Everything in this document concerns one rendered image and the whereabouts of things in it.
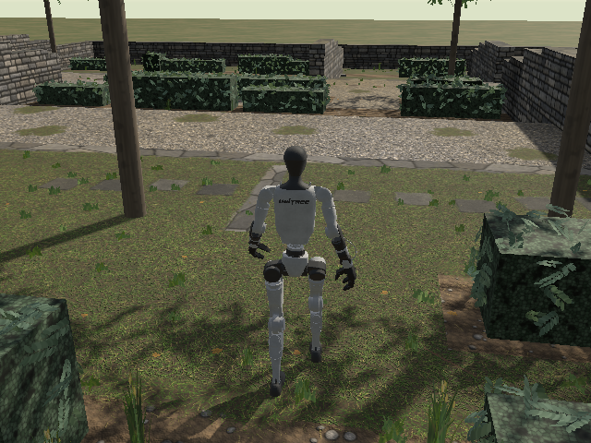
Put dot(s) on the right robot hand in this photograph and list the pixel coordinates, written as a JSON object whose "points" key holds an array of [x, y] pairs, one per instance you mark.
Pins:
{"points": [[351, 276]]}

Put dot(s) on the robot right forearm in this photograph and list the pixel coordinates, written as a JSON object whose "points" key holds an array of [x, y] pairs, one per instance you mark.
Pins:
{"points": [[341, 249]]}

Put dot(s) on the robot head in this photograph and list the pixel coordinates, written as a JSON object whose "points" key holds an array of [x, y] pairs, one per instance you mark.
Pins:
{"points": [[295, 158]]}

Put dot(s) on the left robot hand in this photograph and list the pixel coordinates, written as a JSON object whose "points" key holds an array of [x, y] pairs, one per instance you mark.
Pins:
{"points": [[254, 253]]}

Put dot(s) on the right robot foot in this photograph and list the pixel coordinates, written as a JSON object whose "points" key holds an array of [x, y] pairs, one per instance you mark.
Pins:
{"points": [[315, 355]]}

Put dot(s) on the right robot upper arm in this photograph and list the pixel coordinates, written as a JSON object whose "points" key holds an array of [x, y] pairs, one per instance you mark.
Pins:
{"points": [[324, 195]]}

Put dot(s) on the robot left forearm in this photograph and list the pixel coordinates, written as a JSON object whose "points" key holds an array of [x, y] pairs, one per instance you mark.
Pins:
{"points": [[254, 238]]}

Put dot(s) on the left robot upper arm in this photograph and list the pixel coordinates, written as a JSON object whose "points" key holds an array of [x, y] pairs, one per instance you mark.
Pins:
{"points": [[265, 196]]}

